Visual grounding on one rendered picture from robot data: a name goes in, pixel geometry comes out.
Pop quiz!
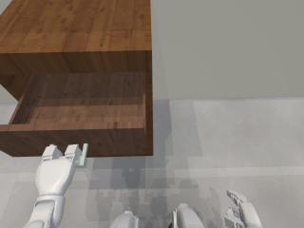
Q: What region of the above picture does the right robot shin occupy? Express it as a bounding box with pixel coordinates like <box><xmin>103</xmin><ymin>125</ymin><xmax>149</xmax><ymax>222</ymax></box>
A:
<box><xmin>177</xmin><ymin>203</ymin><xmax>188</xmax><ymax>210</ymax></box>

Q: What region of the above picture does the robot shin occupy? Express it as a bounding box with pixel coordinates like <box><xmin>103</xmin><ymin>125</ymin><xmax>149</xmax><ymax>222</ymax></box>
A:
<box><xmin>124</xmin><ymin>211</ymin><xmax>133</xmax><ymax>215</ymax></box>
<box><xmin>177</xmin><ymin>203</ymin><xmax>188</xmax><ymax>210</ymax></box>

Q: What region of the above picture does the handle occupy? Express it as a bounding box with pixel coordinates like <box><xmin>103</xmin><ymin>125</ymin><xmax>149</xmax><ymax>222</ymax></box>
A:
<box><xmin>49</xmin><ymin>143</ymin><xmax>88</xmax><ymax>169</ymax></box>

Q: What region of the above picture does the left robot shin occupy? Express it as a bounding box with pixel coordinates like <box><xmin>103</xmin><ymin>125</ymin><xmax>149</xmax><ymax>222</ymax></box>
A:
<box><xmin>124</xmin><ymin>211</ymin><xmax>133</xmax><ymax>215</ymax></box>

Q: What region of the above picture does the cabinet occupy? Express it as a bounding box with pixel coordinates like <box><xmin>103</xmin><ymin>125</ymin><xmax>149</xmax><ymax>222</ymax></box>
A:
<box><xmin>0</xmin><ymin>0</ymin><xmax>154</xmax><ymax>158</ymax></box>

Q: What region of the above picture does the left robot forearm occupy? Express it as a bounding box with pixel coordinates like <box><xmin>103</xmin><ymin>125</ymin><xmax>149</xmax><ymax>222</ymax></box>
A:
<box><xmin>23</xmin><ymin>194</ymin><xmax>66</xmax><ymax>228</ymax></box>

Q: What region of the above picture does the left robot hand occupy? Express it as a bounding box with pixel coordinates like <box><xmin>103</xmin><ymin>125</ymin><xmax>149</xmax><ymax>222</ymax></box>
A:
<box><xmin>35</xmin><ymin>144</ymin><xmax>82</xmax><ymax>197</ymax></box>

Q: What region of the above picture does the drawer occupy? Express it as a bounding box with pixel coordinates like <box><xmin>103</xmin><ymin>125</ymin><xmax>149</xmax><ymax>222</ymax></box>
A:
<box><xmin>0</xmin><ymin>71</ymin><xmax>147</xmax><ymax>158</ymax></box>

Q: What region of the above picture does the right robot hand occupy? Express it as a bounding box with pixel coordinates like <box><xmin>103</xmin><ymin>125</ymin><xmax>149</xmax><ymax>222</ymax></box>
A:
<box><xmin>224</xmin><ymin>189</ymin><xmax>262</xmax><ymax>228</ymax></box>

